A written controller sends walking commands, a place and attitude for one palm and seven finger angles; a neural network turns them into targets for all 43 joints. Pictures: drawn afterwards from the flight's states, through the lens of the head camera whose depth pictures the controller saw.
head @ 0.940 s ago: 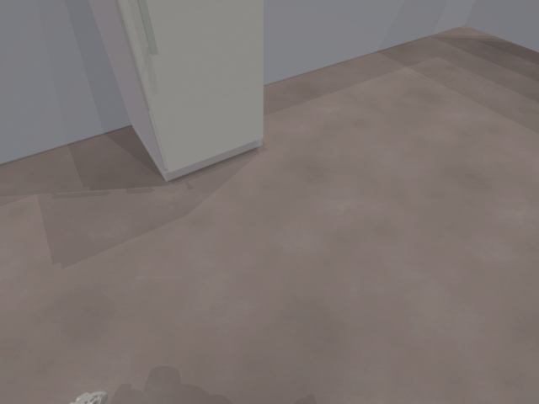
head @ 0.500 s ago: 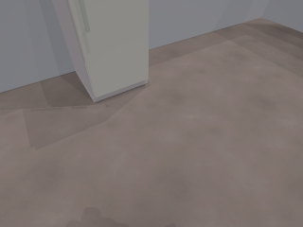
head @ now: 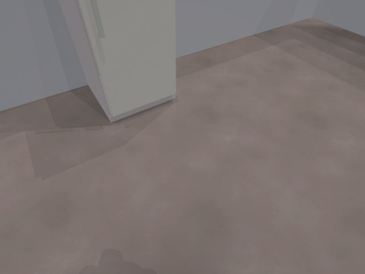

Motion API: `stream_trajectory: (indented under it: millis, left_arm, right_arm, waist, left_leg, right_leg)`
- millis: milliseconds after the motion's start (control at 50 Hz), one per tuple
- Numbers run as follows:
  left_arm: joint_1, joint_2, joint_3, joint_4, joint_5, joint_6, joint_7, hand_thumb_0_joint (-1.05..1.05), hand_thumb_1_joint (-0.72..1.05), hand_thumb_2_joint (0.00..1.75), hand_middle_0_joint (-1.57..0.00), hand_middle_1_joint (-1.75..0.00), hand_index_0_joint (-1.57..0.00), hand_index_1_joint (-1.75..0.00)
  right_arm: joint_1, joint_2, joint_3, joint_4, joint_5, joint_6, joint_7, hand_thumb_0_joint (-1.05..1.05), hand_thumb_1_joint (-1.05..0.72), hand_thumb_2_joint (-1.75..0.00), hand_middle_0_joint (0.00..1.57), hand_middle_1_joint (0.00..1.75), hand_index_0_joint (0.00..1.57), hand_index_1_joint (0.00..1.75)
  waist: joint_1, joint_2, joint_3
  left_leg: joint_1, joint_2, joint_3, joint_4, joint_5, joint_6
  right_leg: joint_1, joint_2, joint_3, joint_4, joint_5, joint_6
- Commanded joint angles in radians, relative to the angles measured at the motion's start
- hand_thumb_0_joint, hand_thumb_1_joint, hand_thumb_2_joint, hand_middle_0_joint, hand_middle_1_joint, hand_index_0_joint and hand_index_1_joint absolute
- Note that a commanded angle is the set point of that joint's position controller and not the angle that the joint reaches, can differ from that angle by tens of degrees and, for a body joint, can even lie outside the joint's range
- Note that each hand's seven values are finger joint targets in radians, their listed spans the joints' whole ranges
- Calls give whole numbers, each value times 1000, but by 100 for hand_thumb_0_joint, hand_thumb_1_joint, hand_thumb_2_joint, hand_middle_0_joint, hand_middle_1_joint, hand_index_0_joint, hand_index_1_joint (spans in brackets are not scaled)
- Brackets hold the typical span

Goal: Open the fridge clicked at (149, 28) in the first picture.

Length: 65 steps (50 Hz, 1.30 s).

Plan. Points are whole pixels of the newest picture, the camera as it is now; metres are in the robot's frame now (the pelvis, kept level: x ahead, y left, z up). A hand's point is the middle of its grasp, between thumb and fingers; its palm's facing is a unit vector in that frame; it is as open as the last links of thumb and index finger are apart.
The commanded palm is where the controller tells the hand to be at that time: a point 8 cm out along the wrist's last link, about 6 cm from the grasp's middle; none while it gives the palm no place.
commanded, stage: look at it before walking up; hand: left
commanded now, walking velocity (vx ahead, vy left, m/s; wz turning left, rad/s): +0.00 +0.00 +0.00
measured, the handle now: out of the picture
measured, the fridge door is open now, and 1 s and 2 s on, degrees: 0 0 0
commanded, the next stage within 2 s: walk to a spot facing it in 0.60 s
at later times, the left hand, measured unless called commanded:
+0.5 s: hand out of the picture +0.08 +0.25 -0.16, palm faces -0.03 -0.94 -0.33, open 7.3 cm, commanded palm none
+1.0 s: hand out of the picture +0.04 +0.21 -0.19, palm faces +0.01 -0.98 -0.19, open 7.3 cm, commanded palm none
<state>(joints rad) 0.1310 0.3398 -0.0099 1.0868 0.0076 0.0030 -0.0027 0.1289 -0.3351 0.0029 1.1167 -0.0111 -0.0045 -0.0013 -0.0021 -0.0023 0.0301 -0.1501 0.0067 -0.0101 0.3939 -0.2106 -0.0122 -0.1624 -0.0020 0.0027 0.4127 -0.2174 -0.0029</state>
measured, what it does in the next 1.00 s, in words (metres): shifts its weight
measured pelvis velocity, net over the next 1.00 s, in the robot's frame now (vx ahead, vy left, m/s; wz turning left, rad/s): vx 0.05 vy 0.01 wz -0.02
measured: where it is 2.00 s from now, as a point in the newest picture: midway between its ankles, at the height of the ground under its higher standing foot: (187, 237)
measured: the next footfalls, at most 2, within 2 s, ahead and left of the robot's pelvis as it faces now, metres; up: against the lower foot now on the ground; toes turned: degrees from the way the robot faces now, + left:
right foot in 1.42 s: +0.36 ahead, -0.12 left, +0.00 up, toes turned -14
left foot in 1.86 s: +0.55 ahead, +0.10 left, +0.00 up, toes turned +5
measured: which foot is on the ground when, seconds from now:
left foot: down 0.00-1.00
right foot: down 0.00-1.00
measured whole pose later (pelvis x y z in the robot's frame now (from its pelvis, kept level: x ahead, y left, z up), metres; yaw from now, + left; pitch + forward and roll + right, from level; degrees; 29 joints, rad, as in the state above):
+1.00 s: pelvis +0.05 +0.01 -0.02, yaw -1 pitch +0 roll -2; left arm 0.33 0.22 0.01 1.10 0.02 0.00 -0.01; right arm 0.28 -0.23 0.00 1.12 -0.02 0.00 0.00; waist 0.01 0.01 -0.02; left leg -0.20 0.04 0.02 0.62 -0.41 0.00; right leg -0.17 0.03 0.01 0.54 -0.37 0.00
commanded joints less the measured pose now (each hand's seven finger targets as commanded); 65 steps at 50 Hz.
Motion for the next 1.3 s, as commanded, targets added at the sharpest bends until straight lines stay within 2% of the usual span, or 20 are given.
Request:
stream_trajectory:
  millis: [0, 680, 720, 760, 800, 840, 880, 920, 960, 980, 1000, 1020, 1040, 1060, 1080, 1100, 1120, 1180, 1240, 1280]
  left_arm:
    - [-45, 209, 44, -68, 3, -28, 13, 0, 90, 90, -20, -30, -20, -30]
    - [-35, 210, 44, -58, 4, -29, 14, 0, 90, 90, -20, -30, -20, -30]
    - [39, 83, 17, -24, 5, -8, 17, 0, 90, 90, -20, -30, -20, -30]
    - [75, 84, 22, -22, 13, 4, 8, 0, 90, 90, -20, -30, -20, -30]
    - [103, 90, 33, -35, 18, 8, -2, 0, 90, 90, -20, -30, -20, -30]
    - [144, 82, 42, -42, 17, 3, -7, 0, 90, 90, -20, -30, -20, -30]
    - [186, 75, 51, -43, 14, -10, -8, 0, 90, 90, -20, -30, -20, -30]
    - [234, 86, 65, -34, 13, -22, -2, 0, 90, 90, -20, -30, -20, -30]
    - [251, 85, 75, -32, 14, -32, 7, 0, 90, 90, -20, -30, -20, -30]
    - [243, 73, 78, -32, 14, -36, 9, 0, 90, 90, -20, -30, -20, -30]
    - [222, 48, 76, -36, 11, -35, 7, 0, 90, 90, -20, -30, -20, -30]
    - [181, -6, 69, -56, 6, -36, 1, 0, 90, 90, -20, -30, -20, -30]
    - [79, -63, 53, -99, 7, -48, 2, 0, 90, 90, -20, -30, -20, -30]
    - [16, -38, 59, -121, 13, -53, 9, 0, 90, 90, -20, -30, -20, -30]
    - [17, -63, 62, -114, 12, -53, 3, 0, 90, 90, -20, -30, -20, -30]
    - [22, -83, 63, -107, 13, -48, -6, 0, 90, 90, -20, -30, -20, -30]
    - [33, -100, 65, -106, 15, -41, -14, 0, 90, 90, -20, -30, -20, -30]
    - [2, -134, 61, -124, 17, -26, -33, 0, 90, 90, -20, -30, -20, -30]
    - [-79, -159, 50, -153, 11, -28, -39, 0, 90, 90, -20, -30, -20, -30]
    - [-38, -149, 52, -141, 8, -29, -35, 0, 90, 90, -20, -30, -20, -30]
  right_arm:
    - [-61, -208, -37, -67, 2, -28, -10, 0, -90, -90, 20, 30, 20, 30]
    - [-77, -213, -36, -65, 3, -28, -12, 0, -90, -90, 20, 30, 20, 30]
    - [-5, -81, -4, -35, -5, -10, -6, 0, -90, -90, 20, 30, 20, 30]
    - [26, -81, -11, -31, -12, 1, -1, 0, -90, -90, 20, 30, 20, 30]
    - [39, -85, -19, -45, -16, 4, 2, 0, -90, -90, 20, 30, 20, 30]
    - [60, -77, -23, -57, -16, -3, 2, 0, -90, -90, 20, 30, 20, 30]
    - [87, -50, -24, -65, -12, -19, -1, 0, -90, -90, 20, 30, 20, 30]
    - [96, -19, -26, -77, -9, -29, 0, 0, -90, -90, 20, 30, 20, 30]
    - [103, 5, -30, -88, -5, -41, -2, 0, -90, -90, 20, 30, 20, 30]
    - [137, 20, -30, -77, -3, -51, -4, 0, -90, -90, 20, 30, 20, 30]
    - [214, 22, -31, -49, -1, -58, -7, 0, -90, -90, 20, 30, 20, 30]
    - [358, -23, -47, 5, -10, -69, -14, 0, -90, -90, 20, 30, 20, 30]
    - [528, -84, -68, 65, -17, -73, -25, 0, -90, -90, 20, 30, 20, 30]
    - [570, -20, -46, 88, -18, -69, -37, 0, -90, -90, 20, 30, 20, 30]
    - [535, 4, -39, 71, -17, -71, -41, 0, -90, -90, 20, 30, 20, 30]
    - [492, 16, -39, 51, -19, -77, -42, 0, -90, -90, 20, 30, 20, 30]
    - [461, 33, -36, 41, -17, -83, -44, 0, -90, -90, 20, 30, 20, 30]
    - [445, 70, -35, 49, -12, -97, -49, 0, -90, -90, 20, 30, 20, 30]
    - [462, 85, -30, 62, -14, -97, -50, 0, -90, -90, 20, 30, 20, 30]
    - [448, 59, -37, 74, -6, -93, -51, 0, -90, -90, 20, 30, 20, 30]
  waist:
    - [4, -1, -47]
    - [6, 5, -57]
    - [5, -7, -68]
    - [9, -11, 13]
    - [14, -29, 98]
    - [18, -42, 109]
    - [21, -70, 81]
    - [27, -148, 61]
    - [16, -154, 92]
    - [-4, -122, 89]
    - [-40, -43, 63]
    - [-97, 156, 37]
    - [-152, 387, 72]
    - [-146, 222, 133]
    - [-116, 106, 152]
    - [-91, 87, 157]
    - [-67, 105, 156]
    - [-36, 122, 173]
    - [-45, 138, 175]
    - [-10, 152, 135]
  left_leg:
    - [-1, 108, -85, -72, 96, 40]
    - [41, 116, -80, -85, 162, 38]
    - [34, 103, -53, -64, 19, 19]
    - [-38, 91, -54, -64, -236, 27]
    - [-127, 83, -58, -53, -376, 36]
    - [-155, 76, -46, 8, -366, 45]
    - [-177, 64, -16, 91, -271, 47]
    - [-230, 38, 51, 215, -232, 31]
    - [-247, 49, 92, 247, -227, 21]
    - [-169, 58, 95, 172, -200, 22]
    - [-7, 66, 82, 73, -141, 37]
    - [202, 181, -105, -27, 8, 99]
    - [336, 367, -348, -126, 278, 166]
    - [348, 412, -375, -97, 502, 199]
    - [325, 408, -298, -79, 550, 215]
    - [282, 383, -237, -100, 493, 208]
    - [251, 348, -174, -129, 426, 188]
    - [210, 279, -46, -200, 367, 156]
    - [154, 222, 57, -213, 479, 131]
    - [142, 240, 97, -166, 681, 137]
  right_leg:
    - [0, -117, 109, -90, 71, -29]
    - [25, -120, 96, -96, 157, -24]
    - [21, -109, 92, -92, -23, -8]
    - [-50, -93, 118, -101, -273, -19]
    - [-103, -84, 147, -102, -393, -37]
    - [-105, -90, 176, -91, -406, -61]
    - [-46, -115, 213, -81, -336, -89]
    - [11, -180, 294, -118, -315, -129]
    - [7, -243, 349, -125, -195, -172]
    - [-26, -228, 302, -69, -87, -167]
    - [-112, -162, 205, 41, -4, -132]
    - [-281, -27, 54, 331, 54, -73]
    - [-535, 48, -83, 607, -275, -23]
    - [-627, -1, -6, 720, -321, -35]
    - [-643, -45, 7, 775, -283, -40]
    - [-632, -70, 1, 792, -249, -35]
    - [-620, -79, -10, 791, -205, -29]
    - [-607, -91, -75, 665, -97, -14]
    - [-445, -53, -160, 380, -17, -27]
    - [-297, -11, -181, 302, 19, -54]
